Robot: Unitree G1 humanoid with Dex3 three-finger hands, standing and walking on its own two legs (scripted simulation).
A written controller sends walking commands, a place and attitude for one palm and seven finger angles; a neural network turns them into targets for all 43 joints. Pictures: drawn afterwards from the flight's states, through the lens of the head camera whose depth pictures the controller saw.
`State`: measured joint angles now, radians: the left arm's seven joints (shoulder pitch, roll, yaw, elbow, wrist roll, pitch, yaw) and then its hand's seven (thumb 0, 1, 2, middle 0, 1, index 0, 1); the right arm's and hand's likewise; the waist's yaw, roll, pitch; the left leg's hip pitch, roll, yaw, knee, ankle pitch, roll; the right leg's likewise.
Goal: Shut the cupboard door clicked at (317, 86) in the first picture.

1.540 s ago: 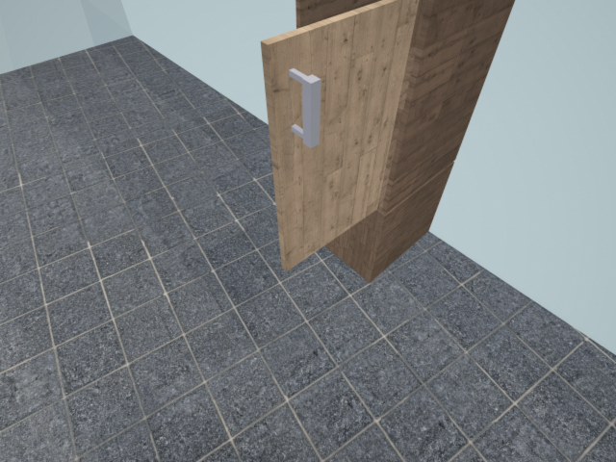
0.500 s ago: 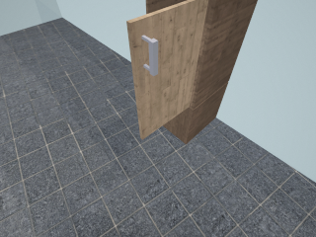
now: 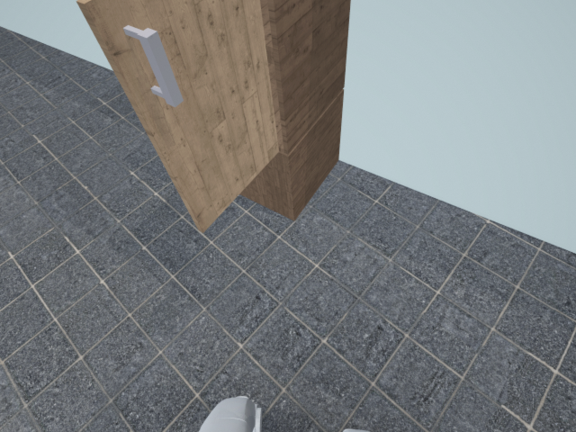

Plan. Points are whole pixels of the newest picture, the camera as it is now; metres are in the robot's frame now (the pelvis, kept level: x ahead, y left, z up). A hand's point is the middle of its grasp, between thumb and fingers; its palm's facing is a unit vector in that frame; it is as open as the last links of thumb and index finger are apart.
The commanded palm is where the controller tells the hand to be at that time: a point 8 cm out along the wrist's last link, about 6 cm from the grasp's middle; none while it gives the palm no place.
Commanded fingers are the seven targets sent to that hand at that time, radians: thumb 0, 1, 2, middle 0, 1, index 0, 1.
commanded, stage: walk around to get in front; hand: left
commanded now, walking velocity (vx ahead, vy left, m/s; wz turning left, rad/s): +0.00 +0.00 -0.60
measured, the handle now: (153, 67) +0.61 +0.27 +0.15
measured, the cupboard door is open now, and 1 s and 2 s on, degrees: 88 88 88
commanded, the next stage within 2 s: none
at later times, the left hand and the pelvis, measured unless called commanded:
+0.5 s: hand out of the picture +0.11 +0.24 -0.17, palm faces -0.16 -0.96 -0.22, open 7.4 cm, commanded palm none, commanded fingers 0.00 0.90 0.90 -0.20 -0.30 -0.20 -0.30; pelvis +0.03 +0.05 +0.00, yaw -15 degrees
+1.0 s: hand (243, 353) +0.24 +0.11 -0.15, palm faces -0.58 -0.77 -0.27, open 7.4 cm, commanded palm none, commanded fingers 0.00 0.90 0.90 -0.20 -0.30 -0.20 -0.30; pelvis +0.03 +0.02 +0.00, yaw -36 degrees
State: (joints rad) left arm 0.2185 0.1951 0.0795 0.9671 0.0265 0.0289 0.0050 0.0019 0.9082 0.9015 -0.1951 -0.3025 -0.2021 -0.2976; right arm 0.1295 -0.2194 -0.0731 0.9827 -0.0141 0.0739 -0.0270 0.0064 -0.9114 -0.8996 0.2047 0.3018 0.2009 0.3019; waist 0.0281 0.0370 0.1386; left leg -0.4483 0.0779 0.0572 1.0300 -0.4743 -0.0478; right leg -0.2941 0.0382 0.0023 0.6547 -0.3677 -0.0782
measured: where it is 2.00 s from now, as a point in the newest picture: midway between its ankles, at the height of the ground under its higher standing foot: outside the picture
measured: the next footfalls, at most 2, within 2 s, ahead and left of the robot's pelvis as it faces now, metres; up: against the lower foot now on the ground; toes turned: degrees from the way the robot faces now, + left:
left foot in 0.48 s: +0.10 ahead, +0.16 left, +0.00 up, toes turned -16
right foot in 0.86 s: +0.01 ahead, -0.10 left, +0.00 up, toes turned -36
